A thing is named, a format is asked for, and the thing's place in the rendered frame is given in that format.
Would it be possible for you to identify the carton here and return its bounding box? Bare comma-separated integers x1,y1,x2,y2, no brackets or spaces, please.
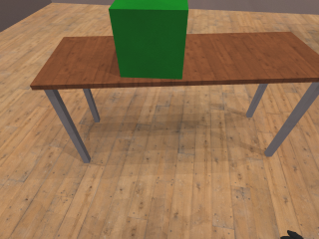
109,0,188,80

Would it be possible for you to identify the table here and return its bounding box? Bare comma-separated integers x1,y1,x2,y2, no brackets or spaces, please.
30,31,319,163

